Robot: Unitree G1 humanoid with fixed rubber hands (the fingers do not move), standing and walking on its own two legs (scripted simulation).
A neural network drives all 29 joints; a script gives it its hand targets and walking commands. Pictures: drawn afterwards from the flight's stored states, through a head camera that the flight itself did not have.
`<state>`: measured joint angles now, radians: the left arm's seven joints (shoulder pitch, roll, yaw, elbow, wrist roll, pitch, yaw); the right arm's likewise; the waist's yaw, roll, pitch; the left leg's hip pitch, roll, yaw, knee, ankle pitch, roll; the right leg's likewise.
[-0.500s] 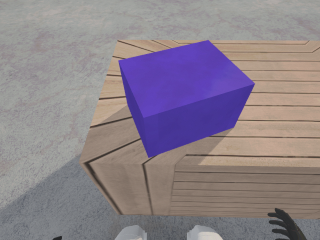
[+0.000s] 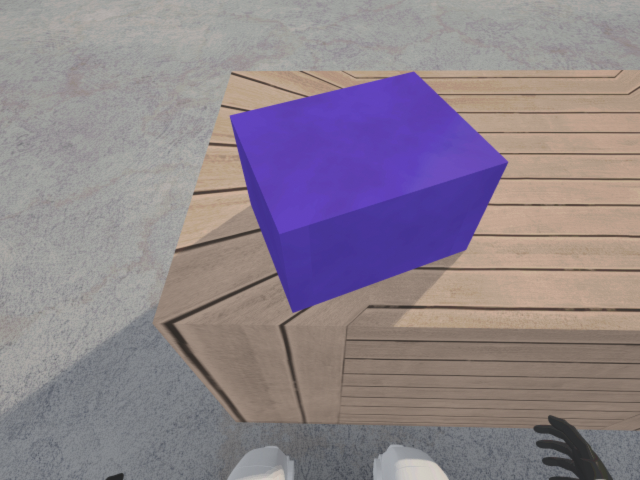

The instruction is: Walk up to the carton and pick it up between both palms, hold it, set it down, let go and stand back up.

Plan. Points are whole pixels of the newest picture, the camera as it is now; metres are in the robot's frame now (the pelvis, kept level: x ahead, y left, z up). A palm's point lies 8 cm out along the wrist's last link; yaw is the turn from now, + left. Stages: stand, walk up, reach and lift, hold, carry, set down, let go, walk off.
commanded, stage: reach and lift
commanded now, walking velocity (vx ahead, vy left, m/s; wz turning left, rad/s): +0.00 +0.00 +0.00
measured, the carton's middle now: (355, 187) +0.52 -0.03 +0.03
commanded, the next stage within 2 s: none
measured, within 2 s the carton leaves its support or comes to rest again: neither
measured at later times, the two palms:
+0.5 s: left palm (126, 421) +0.18 +0.26 -0.04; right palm (607, 449) +0.16 -0.32 -0.06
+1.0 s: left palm (154, 410) +0.18 +0.21 +0.01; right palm out of the picture +0.16 -0.35 -0.02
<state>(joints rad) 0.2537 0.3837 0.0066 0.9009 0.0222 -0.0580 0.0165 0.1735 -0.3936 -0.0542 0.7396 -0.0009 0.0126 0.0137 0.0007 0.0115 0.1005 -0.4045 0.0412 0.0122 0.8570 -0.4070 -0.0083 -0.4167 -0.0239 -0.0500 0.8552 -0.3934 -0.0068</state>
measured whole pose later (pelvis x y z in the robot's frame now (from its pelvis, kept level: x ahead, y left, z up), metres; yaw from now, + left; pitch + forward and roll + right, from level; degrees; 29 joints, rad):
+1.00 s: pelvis -0.01 -0.04 +0.02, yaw +0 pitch +0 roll +3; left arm 0.22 0.27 0.01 0.25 -0.04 0.23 0.17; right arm 0.17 -0.44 -0.11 0.75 0.14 -0.20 0.27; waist 0.00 -0.05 -0.05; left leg -0.34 0.04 0.01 0.58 -0.25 -0.05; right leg -0.40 -0.01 -0.06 0.69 -0.30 -0.05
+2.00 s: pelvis +0.02 -0.04 +0.02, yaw +0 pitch +2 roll +3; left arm 0.28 0.10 0.01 -0.01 -0.06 0.14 0.29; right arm 0.00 -0.65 0.01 0.74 0.48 -0.27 0.45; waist 0.00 -0.04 -0.09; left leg -0.34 0.04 0.00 0.57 -0.28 -0.06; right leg -0.40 -0.01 -0.06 0.69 -0.33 -0.06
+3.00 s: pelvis +0.03 -0.04 +0.03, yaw +0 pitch +5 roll +2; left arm -0.08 0.10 0.03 -0.03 -0.09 0.44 0.30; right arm -0.46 -0.67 0.06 0.74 0.48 0.03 0.35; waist 0.01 -0.01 -0.07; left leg -0.34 0.04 0.00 0.50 -0.25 -0.06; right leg -0.40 -0.01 -0.06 0.61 -0.30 -0.06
